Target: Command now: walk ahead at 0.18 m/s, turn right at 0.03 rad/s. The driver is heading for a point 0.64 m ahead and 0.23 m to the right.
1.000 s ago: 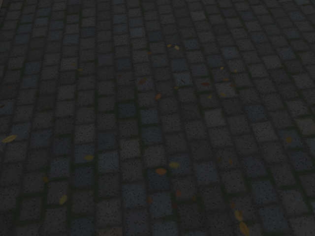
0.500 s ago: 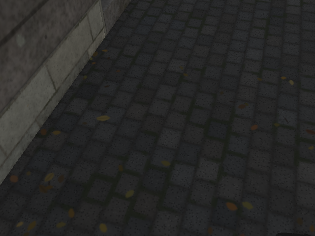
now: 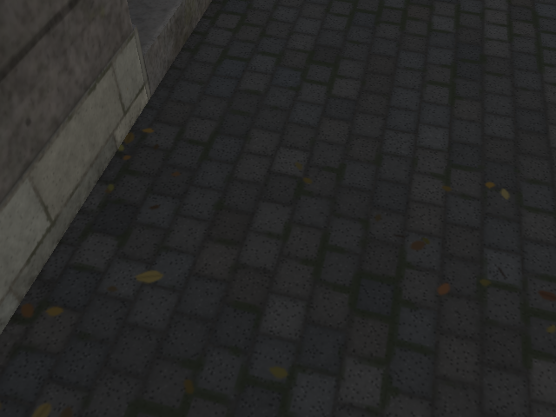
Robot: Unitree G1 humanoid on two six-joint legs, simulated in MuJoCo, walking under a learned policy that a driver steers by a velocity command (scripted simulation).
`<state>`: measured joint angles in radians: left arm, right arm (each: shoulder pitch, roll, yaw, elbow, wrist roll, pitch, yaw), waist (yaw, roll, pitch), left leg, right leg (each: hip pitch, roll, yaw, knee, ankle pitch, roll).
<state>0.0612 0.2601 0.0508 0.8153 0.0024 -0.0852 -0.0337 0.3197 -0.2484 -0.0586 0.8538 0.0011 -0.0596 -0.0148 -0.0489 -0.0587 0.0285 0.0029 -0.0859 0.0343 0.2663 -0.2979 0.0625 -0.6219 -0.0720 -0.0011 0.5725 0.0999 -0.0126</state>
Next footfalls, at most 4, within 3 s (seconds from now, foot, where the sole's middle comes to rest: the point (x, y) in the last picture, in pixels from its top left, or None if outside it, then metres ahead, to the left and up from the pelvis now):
0.06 right None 0.22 -0.11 -0.78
0.48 left None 0.20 0.12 -0.78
0.92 right None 0.08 -0.12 -0.78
1.30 left None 0.22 0.08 -0.78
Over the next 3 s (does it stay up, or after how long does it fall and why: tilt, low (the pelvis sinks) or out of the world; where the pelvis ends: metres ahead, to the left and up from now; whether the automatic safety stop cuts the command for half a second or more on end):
stays up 0.60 -0.31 -0.01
